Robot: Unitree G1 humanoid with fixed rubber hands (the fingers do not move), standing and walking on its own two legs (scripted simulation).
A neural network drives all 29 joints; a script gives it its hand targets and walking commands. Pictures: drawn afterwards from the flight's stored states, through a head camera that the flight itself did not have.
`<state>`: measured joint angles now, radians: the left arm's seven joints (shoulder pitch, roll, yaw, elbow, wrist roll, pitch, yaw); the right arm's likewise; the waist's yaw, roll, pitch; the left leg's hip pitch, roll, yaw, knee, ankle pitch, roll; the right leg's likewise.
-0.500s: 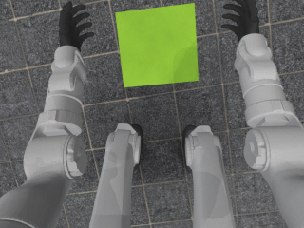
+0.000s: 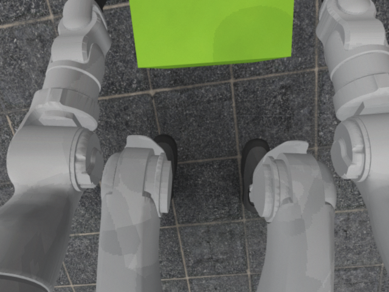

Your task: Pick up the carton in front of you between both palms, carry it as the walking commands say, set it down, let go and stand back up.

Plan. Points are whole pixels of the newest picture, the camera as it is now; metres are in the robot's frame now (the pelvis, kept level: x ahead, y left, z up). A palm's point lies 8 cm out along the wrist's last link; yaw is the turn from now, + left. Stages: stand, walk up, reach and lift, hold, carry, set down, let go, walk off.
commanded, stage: reach and lift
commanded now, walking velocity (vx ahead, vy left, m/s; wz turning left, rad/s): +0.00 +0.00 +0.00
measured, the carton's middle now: (208, 4) +0.53 +0.01 -0.25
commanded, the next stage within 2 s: none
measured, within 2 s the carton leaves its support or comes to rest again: leaves its support in 0.74 s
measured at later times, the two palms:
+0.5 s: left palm out of the picture +0.53 +0.16 -0.18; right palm out of the picture +0.55 -0.14 -0.18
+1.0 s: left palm out of the picture +0.51 +0.16 -0.07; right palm out of the picture +0.53 -0.14 -0.07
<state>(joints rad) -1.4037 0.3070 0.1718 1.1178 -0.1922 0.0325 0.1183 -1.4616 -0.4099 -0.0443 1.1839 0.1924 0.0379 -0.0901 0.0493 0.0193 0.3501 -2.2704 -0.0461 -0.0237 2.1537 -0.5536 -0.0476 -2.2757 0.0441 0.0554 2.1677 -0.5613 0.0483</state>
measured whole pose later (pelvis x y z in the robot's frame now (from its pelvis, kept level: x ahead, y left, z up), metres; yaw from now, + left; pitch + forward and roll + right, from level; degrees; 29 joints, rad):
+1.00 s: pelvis +0.00 +0.00 +0.02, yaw +0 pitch +40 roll +1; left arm -1.13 0.11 0.36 0.77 -0.01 0.27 0.13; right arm -1.24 -0.16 -0.24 0.89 -0.01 0.27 -0.13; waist 0.04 0.01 0.05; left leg -2.23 -0.10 -0.07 2.10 -0.56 -0.08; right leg -2.24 0.09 0.07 2.11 -0.57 0.07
